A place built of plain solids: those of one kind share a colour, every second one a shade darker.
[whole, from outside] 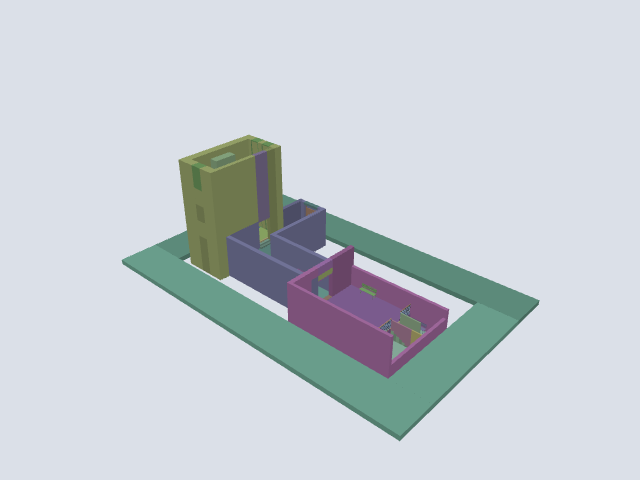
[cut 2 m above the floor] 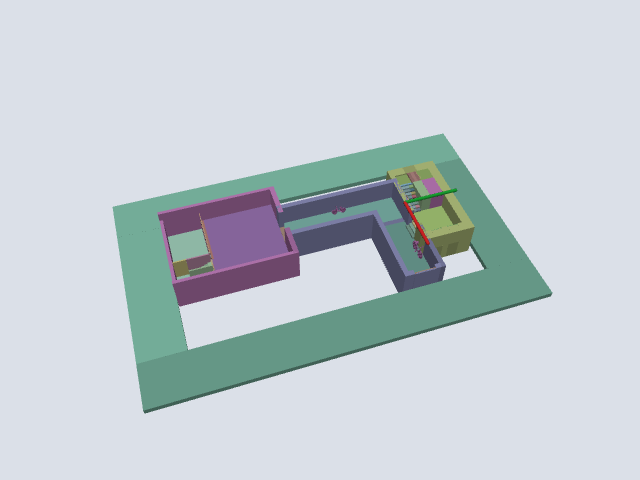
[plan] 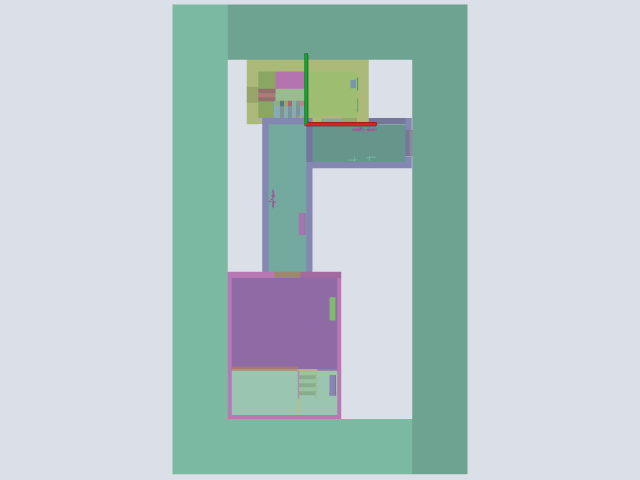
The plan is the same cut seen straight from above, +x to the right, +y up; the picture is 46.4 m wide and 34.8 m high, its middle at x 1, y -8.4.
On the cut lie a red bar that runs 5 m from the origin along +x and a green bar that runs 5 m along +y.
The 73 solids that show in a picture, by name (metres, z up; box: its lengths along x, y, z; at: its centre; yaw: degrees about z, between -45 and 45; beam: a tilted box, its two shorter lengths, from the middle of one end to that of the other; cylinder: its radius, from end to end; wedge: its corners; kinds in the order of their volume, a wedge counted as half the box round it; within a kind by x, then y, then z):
{
 "wall_hall_1": {"box": [0.6, 1.17, 1.7], "at": [-4.02, 2.13, 3.62]},
 "wall_hall_2": {"box": [0.6, 1.17, 1.7], "at": [-4.02, 2.13, 7.05]},
 "wall_hall_3": {"box": [0.85, 1.55, 11.44], "at": [-3.9, 0.77, 4.46]},
 "wall_hall_4": {"box": [0.85, 1.17, 4.03], "at": [-3.9, 2.13, 0.75]},
 "wall_hall_5": {"box": [0.85, 1.17, 1.73], "at": [-3.9, 2.13, 5.34]},
 "wall_hall_6": {"box": [0.85, 1.95, 11.44], "at": [-3.9, 3.69, 4.46]},
 "wall_hall_7": {"box": [5.39, 0.45, 11.44], "at": [-1.62, 0.23, 4.46]},
 "wall_hall_8": {"box": [8.85, 0.85, 11.44], "at": [0.11, 4.24, 4.46]},
 "wall_hall_9": {"box": [1.9, 0.45, 11.44], "at": [3.58, 0.23, 4.46]},
 "wall_hall_10": {"box": [0.85, 0.86, 11.44], "at": [4.11, 0.43, 4.46]},
 "wall_hall_11": {"box": [0.85, 0.55, 11.44], "at": [4.11, 2.13, 4.46]},
 "wall_hall_12": {"box": [0.85, 1.0, 1.73], "at": [4.11, 2.91, -0.4]},
 "wall_hall_13": {"box": [0.85, 1.26, 11.44], "at": [4.11, 4.04, 4.46]},
 "wall_hall_14": {"box": [0.81, 1.0, 2.75], "at": [4.13, 1.36, 1.84]},
 "wall_hall_15": {"box": [0.81, 1.0, 2.75], "at": [4.13, 2.91, 1.84]},
 "wall_hall_16": {"box": [0.81, 1.0, 2.75], "at": [4.13, 2.91, 8.71]},
 "ground_garden_1": {"box": [4.0, 34.05, 0.5], "at": [-7.69, -8.36, -0.27]},
 "ground_garden_2": {"box": [13.38, 4.0, 0.5], "at": [1.0, -23.38, -0.27]},
 "ground_garden_3": {"box": [13.38, 4.0, 0.5], "at": [1.0, 6.67, -0.27]},
 "ground_garden_4": {"box": [4.0, 34.05, 0.5], "at": [9.69, -8.36, -0.27]},
 "floor_terrace_1": {"box": [7.64, 6.73, 1.64], "at": [-1.57, -14.52, -0.84]},
 "wall_arm_1": {"box": [0.45, 11.6, 4.41], "at": [-2.96, -5.35, 0.94]},
 "wall_arm_2": {"box": [0.87, 0.45, 4.41], "at": [-2.75, -10.93, 0.94]},
 "wall_arm_3": {"box": [3.64, 0.45, 4.41], "at": [-1.37, 0.23, 0.94]},
 "wall_arm_4": {"box": [0.45, 8.41, 4.41], "at": [0.23, -6.95, 0.94]},
 "wall_arm_5": {"box": [0.45, 2.74, 1.26], "at": [0.23, -1.37, -0.63]},
 "wall_arm_6": {"box": [1.07, 0.45, 4.41], "at": [0.54, 0.23, 0.94]},
 "wall_arm_7": {"box": [7.65, 0.45, 4.41], "at": [3.83, -2.96, 0.94]},
 "wall_arm_8": {"box": [5.02, 0.45, 4.41], "at": [5.14, 0.23, 0.94]},
 "wall_arm_9": {"box": [0.45, 0.87, 4.41], "at": [7.42, -2.75, 0.94]},
 "wall_arm_10": {"box": [0.45, 1.9, 1.26], "at": [7.42, -1.37, -0.63]},
 "wall_arm_11": {"box": [0.45, 0.87, 4.41], "at": [7.42, 0.01, 0.94]},
 "wall_arm_12": {"box": [0.12, 1.9, 2.9], "at": [7.63, -1.37, 1.45]},
 "floor_arm_1": {"box": [2.74, 10.7, 1.66], "at": [-1.37, -5.35, -0.83]},
 "floor_arm_2": {"box": [3.33, 2.74, 1.66], "at": [1.67, -1.37, -0.83]},
 "floor_arm_3": {"box": [3.87, 2.74, 1.66], "at": [5.26, -1.37, -0.83]},
 "wall_yard_1": {"box": [0.3, 10.68, 5.24], "at": [-5.54, -16.04, 1.36]},
 "wall_yard_2": {"box": [3.37, 0.45, 5.24], "at": [-4.0, -10.93, 1.36]},
 "wall_yard_3": {"box": [8.24, 0.3, 2.43], "at": [-1.57, -21.23, -0.05]},
 "wall_yard_4": {"box": [2.97, 0.45, 5.24], "at": [1.06, -10.93, 1.36]},
 "wall_yard_5": {"box": [0.3, 10.68, 3.27], "at": [2.4, -16.04, 0.37]},
 "floor_1": {"box": [1.25, 1.25, 3.53], "at": [-2.85, 1.07, 0.1]},
 "floor_2": {"box": [1.25, 1.25, 4.16], "at": [-2.85, 3.19, 0.42]},
 "floor_3": {"box": [3.59, 3.37, 2.13], "at": [1.89, 2.13, -0.6]},
 "wall_spine_1": {"box": [2.31, 0.87, 10.28], "at": [-1.06, 2.13, 5.04]},
 "floor_low_1": {"box": [7.64, 3.2, 0.55], "at": [-1.57, -19.48, -1.39]},
 "floor_underC_1": {"box": [2.32, 1.25, 4.16], "at": [-1.06, 3.19, 0.42]},
 "wall_over_hall_1": {"box": [1.56, 0.45, 7.21], "at": [1.85, 0.23, 6.57]},
 "wall_head_hall_1": {"box": [0.85, 1.17, 2.28], "at": [-3.9, 2.13, 9.04]},
 "wall_retm_1": {"box": [4.78, 0.3, 1.19], "at": [-3.0, -17.73, -0.62]},
 "step_flightYT_1": {"box": [1.41, 0.33, 0.21], "at": [0.09, -19.49, -1.06]},
 "step_flightYT_2": {"box": [1.41, 0.33, 0.36], "at": [0.09, -19.2, -0.98]},
 "step_flightYT_3": {"box": [1.41, 0.33, 0.52], "at": [0.09, -18.91, -0.9]},
 "step_flightYT_4": {"box": [1.41, 0.33, 0.68], "at": [0.09, -18.62, -0.82]},
 "step_flightYT_5": {"box": [1.41, 0.33, 0.83], "at": [0.09, -18.33, -0.75]},
 "step_flightYT_6": {"box": [1.41, 0.33, 0.99], "at": [0.09, -18.04, -0.67]},
 "floor_sill_arm_1": {"box": [1.9, 0.45, 1.66], "at": [-1.37, -10.93, -0.83]},
 "wall_over_yard_1": {"box": [1.9, 0.45, 1.48], "at": [-1.37, -10.93, 3.24]},
 "wall_cheeke_1": {"box": [0.12, 2.03, 2.04], "at": [0.73, -18.9, -0.14]},
 "wall_cheekw_1": {"box": [0.12, 2.03, 2.04], "at": [-0.56, -18.9, -0.14]},
 "wall_over_arm_1": {"box": [1.9, 0.45, 0.55], "at": [-1.37, -10.93, 2.87]},
 "step_flightB_1": {"box": [1.25, 0.33, 0.21], "at": [-2.85, 1.83, 1.92]},
 "step_flightB_2": {"box": [1.25, 0.33, 0.36], "at": [-2.85, 2.12, 2.0]},
 "step_flightB_3": {"box": [1.25, 0.33, 0.52], "at": [-2.85, 2.41, 2.08]},
 "step_flightN_1": {"box": [1.56, 0.33, 0.21], "at": [1.85, 0.0, 0.05]},
 "step_flightN_2": {"box": [1.56, 0.33, 0.36], "at": [1.85, 0.29, 0.13]},
 "wall_cheekwx_1": {"box": [0.12, 1.17, 2.04], "at": [-0.56, -20.5, -0.14]},
 "wall_head_arm_1": {"box": [0.45, 1.9, 0.25], "at": [7.42, -1.37, 3.02]},
 "floor_flightN_hda_1": {"box": [1.56, 0.16, 0.52], "at": [1.85, 0.49, 0.21]},
 "bench_terrace_1": {"box": [0.4, 1.69, 0.031], "at": [1.88, -13.39, 0.41]},
 "bench_1": {"box": [0.4, 1.6, 0.031], "at": [-0.34, -7.25, 0.43]},
 "bench_low_1": {"box": [0.4, 1.5, 0.031], "at": [1.88, -18.94, -0.68]},
 "mat_1": {"box": [0.4, 0.6, 0.06], "at": [3.4, 2.91, 0.45], "yaw": 0.4}
}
